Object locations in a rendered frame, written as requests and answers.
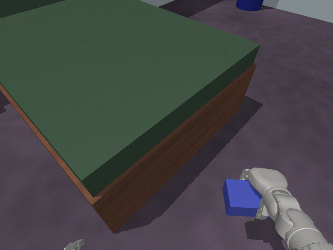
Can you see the carton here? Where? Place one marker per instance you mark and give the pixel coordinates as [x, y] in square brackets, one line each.
[241, 198]

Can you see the right robot hand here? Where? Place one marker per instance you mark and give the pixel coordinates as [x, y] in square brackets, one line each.
[262, 179]

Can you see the right robot arm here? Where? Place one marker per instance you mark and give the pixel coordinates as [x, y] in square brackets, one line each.
[291, 223]

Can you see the bed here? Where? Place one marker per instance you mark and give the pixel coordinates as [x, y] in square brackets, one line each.
[121, 93]

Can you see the left robot hand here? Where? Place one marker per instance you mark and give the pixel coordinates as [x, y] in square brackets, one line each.
[76, 245]

